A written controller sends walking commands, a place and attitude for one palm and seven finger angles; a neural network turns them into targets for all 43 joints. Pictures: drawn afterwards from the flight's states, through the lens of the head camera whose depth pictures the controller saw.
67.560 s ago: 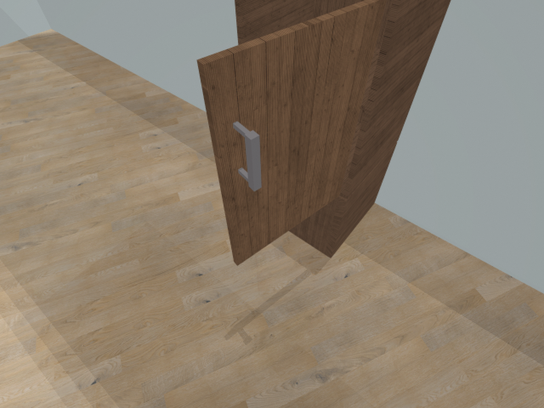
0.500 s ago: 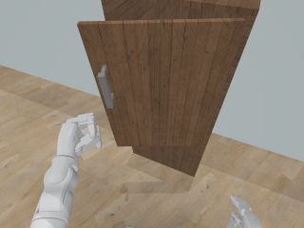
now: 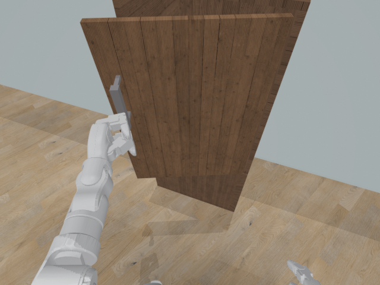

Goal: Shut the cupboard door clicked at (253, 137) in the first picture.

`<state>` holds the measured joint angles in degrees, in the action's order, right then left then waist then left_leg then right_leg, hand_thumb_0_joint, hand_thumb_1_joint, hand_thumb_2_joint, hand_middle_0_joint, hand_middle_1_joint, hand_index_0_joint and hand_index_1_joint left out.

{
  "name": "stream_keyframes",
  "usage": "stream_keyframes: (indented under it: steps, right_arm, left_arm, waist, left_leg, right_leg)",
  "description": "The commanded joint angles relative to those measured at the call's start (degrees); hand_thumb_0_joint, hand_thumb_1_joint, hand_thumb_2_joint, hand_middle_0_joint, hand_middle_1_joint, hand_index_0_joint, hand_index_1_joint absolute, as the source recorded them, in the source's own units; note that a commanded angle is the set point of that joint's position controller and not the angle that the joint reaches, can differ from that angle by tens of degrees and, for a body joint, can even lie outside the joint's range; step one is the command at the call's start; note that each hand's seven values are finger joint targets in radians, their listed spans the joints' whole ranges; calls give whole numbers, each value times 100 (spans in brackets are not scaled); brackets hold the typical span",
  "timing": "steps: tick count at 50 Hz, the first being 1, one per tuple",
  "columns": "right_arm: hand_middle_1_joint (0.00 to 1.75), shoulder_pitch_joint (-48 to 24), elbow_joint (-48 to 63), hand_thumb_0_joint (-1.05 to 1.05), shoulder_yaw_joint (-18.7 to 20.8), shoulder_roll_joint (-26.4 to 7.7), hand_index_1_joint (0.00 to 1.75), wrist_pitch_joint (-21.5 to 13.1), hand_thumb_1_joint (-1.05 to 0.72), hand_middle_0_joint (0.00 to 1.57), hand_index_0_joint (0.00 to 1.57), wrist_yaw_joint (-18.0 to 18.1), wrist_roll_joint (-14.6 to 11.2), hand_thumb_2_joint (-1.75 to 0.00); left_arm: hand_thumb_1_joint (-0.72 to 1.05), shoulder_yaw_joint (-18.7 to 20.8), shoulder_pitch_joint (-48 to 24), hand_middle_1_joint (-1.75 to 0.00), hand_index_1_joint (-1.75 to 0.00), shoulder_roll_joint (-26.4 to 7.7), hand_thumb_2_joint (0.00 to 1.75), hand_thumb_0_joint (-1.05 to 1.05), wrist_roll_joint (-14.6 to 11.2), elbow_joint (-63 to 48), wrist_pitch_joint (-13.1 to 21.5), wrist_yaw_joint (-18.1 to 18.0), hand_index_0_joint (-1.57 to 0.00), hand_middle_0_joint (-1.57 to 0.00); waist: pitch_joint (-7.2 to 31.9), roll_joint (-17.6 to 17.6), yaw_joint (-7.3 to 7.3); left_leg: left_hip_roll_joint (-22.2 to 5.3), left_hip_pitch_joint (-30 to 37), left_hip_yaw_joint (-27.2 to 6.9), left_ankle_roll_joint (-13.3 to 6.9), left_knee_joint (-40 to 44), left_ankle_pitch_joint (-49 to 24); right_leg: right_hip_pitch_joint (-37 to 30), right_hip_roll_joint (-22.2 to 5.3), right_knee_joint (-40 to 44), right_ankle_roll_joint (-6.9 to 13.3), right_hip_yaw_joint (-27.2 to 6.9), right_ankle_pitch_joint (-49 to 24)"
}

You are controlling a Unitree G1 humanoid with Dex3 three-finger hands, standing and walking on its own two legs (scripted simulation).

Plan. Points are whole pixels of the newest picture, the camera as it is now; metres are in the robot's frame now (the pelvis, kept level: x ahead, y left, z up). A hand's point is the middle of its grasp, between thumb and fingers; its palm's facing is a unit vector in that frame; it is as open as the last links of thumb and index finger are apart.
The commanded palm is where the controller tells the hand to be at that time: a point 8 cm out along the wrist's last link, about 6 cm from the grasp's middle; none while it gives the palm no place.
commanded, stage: bring the fist close to the handle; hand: left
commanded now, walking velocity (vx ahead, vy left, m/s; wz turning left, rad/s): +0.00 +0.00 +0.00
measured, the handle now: (122, 104) +0.51 +0.18 +0.09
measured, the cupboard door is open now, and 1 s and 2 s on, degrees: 23 20 7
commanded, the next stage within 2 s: push the door shut along its arc in 0.30 s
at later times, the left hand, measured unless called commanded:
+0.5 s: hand (128, 139) +0.39 +0.15 +0.09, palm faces +0.04 -1.00 -0.02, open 3.1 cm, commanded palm +0.38 +0.20 +0.10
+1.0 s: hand (133, 117) +0.46 +0.15 +0.10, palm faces -0.07 -1.00 -0.03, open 3.1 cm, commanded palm +0.45 +0.19 +0.10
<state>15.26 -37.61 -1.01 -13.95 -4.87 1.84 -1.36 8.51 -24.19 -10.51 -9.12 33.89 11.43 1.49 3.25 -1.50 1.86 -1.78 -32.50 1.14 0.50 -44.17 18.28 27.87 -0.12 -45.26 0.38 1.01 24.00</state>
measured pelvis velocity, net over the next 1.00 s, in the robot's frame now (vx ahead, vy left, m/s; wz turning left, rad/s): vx -0.01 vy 0.01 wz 0.00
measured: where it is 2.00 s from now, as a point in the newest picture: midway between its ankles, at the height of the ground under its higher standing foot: outside the picture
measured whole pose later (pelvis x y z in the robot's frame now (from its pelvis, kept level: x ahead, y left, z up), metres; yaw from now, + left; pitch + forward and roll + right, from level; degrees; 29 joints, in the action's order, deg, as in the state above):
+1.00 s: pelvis -0.01 +0.01 -0.01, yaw +0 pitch +12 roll -1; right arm 21.0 -39.8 0.2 -15.6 -2.3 1.0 -1.4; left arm 12.1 -45.9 -18.6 -8.6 60.5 19.2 11.0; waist 4.4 -1.7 5.0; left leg -1.9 -41.5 0.6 -0.1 -49.2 19.5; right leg 36.2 0.1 -49.2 -0.1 1.3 24.7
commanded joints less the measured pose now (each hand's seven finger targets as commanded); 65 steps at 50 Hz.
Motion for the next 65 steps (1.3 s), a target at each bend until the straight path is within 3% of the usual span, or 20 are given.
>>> stream_keyframes:
  steps: [1, 2, 6, 7, 10, 17, 19, 21, 24, 25, 29, 32, 33, 36, 41, 44, 51, 53, 60, 65]
  right_arm:
    - [30, -91, 749, 0, 286, -675, 30, -206, -90, 20, 20, 23, 18, -90]
    - [30, -22, 722, 0, 296, -709, 30, -173, -90, 20, 20, 21, 28, -90]
    - [30, 27, 718, 0, 321, -733, 30, -115, -90, 20, 20, -11, -23, -90]
    - [30, 54, 735, 0, 352, -767, 30, -98, -90, 20, 20, 9, -40, -90]
    - [30, 61, 740, 0, 348, -755, 30, -90, -90, 20, 20, 22, -69, -90]
    - [30, 124, 723, 0, 386, -756, 30, -138, -90, 20, 20, 17, -32, -90]
    - [30, 74, 725, 0, 369, -716, 30, -143, -90, 20, 20, -17, -48, -90]
    - [30, 57, 729, 0, 363, -734, 30, -124, -90, 20, 20, -27, -50, -90]
    - [30, 80, 653, 0, 331, -770, 30, -61, -90, 20, 20, 22, -62, -90]
    - [30, 58, 657, 0, 329, -764, 30, -66, -90, 20, 20, 28, -63, -90]
    - [30, 77, 586, 0, 287, -786, 30, -45, -90, 20, 20, 98, -55, -90]
    - [30, 194, 531, 0, 296, -809, 30, -57, -90, 20, 20, 96, -41, -90]
    - [30, 216, 521, 0, 277, -792, 30, -60, -90, 20, 20, 76, -48, -90]
    - [30, 403, 458, 0, 316, -857, 30, -35, -90, 20, 20, 39, -45, -90]
    - [30, 629, 480, 0, 373, -932, 30, 33, -90, 20, 20, -3, -39, -90]
    - [30, 736, 438, 0, 404, -940, 30, 36, -90, 20, 20, -18, -26, -90]
    - [30, 973, 229, 0, 411, -1045, 30, 65, -90, 20, 20, 4, -28, -90]
    - [30, 1026, 172, 0, 409, -1067, 30, 36, -90, 20, 20, 11, -20, -90]
    - [30, 1255, 45, 0, 389, -1178, 30, -62, -90, 20, 20, 22, 10, -90]
    - [30, 1391, 0, 0, 383, -1210, 30, -134, -90, 20, 20, -1, 43, -90]
  left_arm:
    - [90, 622, -2126, -150, -150, -1226, 90, 0, -9, -1373, 816, -83, -130, -130]
    - [90, 689, -1980, -150, -150, -1334, 90, 0, 29, -1177, 831, -62, -130, -130]
    - [90, 343, -2079, -150, -150, -972, 90, 0, -32, -846, 781, 128, -130, -130]
    - [90, 497, -1956, -150, -150, -1144, 90, 0, -47, -777, 752, 160, -130, -130]
    - [90, 280, -2245, -150, -150, -893, 90, 0, -164, -855, 693, 269, -130, -130]
    - [90, 428, -2161, -150, -150, -1051, 90, 0, -102, -1277, 963, 167, -130, -130]
    - [90, 205, -2146, -150, -150, -789, 90, 0, -67, -1260, 950, 130, -130, -130]
    - [90, 175, -2059, -150, -150, -792, 90, 0, -10, -1084, 860, 107, -130, -130]
    - [90, 182, -2806, -150, -150, -1000, 90, 0, 78, -734, 756, 112, -130, -130]
    - [90, 147, -2998, -150, -150, -984, 90, 0, 82, -695, 753, 132, -130, -130]
    - [90, 514, -3750, -150, -150, -1471, 90, 0, -8, -343, 871, 234, -130, -130]
    - [90, 551, -3879, -150, -150, -1549, 90, 0, 10, 85, 974, 393, -130, -130]
    - [90, 383, -3917, -150, -150, -1364, 90, 0, 6, 324, 969, 472, -130, -130]
    - [90, 375, -4025, -150, -150, -1387, 90, 0, 19, 1013, 942, 673, -130, -130]
    - [90, 443, -4437, -150, -150, -1443, 90, 0, -61, 1316, 932, 913, -130, -130]
    - [90, 374, -4795, -150, -150, -1435, 90, 0, -37, 1163, 1087, 956, -130, -130]
    - [90, 370, -5628, -150, -150, -1764, 90, 0, 63, 1790, 1082, 1116, -130, -130]
    - [90, 269, -5943, -150, -150, -1761, 90, 0, 85, 1836, 1091, 1180, -130, -130]
    - [90, 431, -6548, -150, -150, -2162, 90, 0, 112, 2361, 1010, 1403, -130, -130]
    - [90, 315, -6982, -150, -150, -2098, 90, 0, 154, 2574, 938, 1481, -130, -130]
  waist:
    - [2102, -19, -143]
    - [2034, 124, -140]
    - [1611, 229, 39]
    - [1601, 295, -35]
    - [1646, 235, 56]
    - [2017, 113, -22]
    - [1836, 34, 28]
    - [1643, 86, 44]
    - [1355, 297, 211]
    - [1420, 122, 220]
    - [1714, 223, 250]
    - [2013, -68, 236]
    - [1956, -106, 289]
    - [1827, 200, 363]
    - [2055, 225, 402]
    - [2308, -14, 485]
    - [1975, 40, 784]
    - [2087, -249, 864]
    - [2386, -244, 1064]
    - [2516, -460, 1217]
  left_leg:
    - [188, 1349, -28, -148, 372, -1096]
    - [180, 1253, -29, -160, 369, -1102]
    - [177, 1102, 1, -182, 406, -839]
    - [170, 1067, -7, -184, 418, -845]
    - [187, 1158, 3, -200, 418, -850]
    - [163, 1412, -54, -187, 346, -1141]
    - [156, 1405, -63, -177, 380, -1041]
    - [149, 1315, -66, -174, 415, -904]
    - [140, 1141, -120, -189, 467, -528]
    - [146, 1187, -120, -181, 460, -473]
    - [163, 1184, -153, -187, 399, -432]
    - [166, 1293, -164, -160, 277, -652]
    - [160, 1267, -177, -150, 273, -631]
    - [142, 1060, -191, -162, 201, -680]
    - [144, 1041, -218, -166, 82, -933]
    - [134, 1237, -246, -174, -6, -1068]
    - [108, 876, -332, -209, -60, -538]
    - [98, 985, -384, -196, -93, -477]
    - [50, 754, -510, -216, -303, -340]
    - [17, 757, -583, -212, -468, -381]
  right_leg:
    - [-351, 107, 621, 30, -21, -1962]
    - [-373, 131, 614, 23, -12, -1968]
    - [-131, 141, 744, -7, -14, -1806]
    - [-193, 157, 766, 5, -15, -1773]
    - [-153, 146, 809, -13, -31, -1840]
    - [-185, 184, 628, 24, 38, -2001]
    - [-27, 184, 647, 22, 65, -1881]
    - [48, 185, 678, 19, 71, -1757]
    - [242, 163, 765, -5, 43, -1365]
    - [285, 160, 766, 3, 27, -1288]
    - [199, 153, 743, 7, -30, -1239]
    - [253, 168, 602, 41, -18, -1446]
    - [366, 164, 584, 40, 5, -1424]
    - [491, 169, 549, 30, 19, -1527]
    - [557, 185, 431, 37, 38, -1754]
    - [705, 199, 363, 36, 33, -1779]
    - [1161, 223, 403, 26, 1, -1219]
    - [1359, 219, 378, 41, 5, -1058]
    - [1694, 234, 221, 43, 6, -790]
    - [2095, 243, 89, 53, 37, -719]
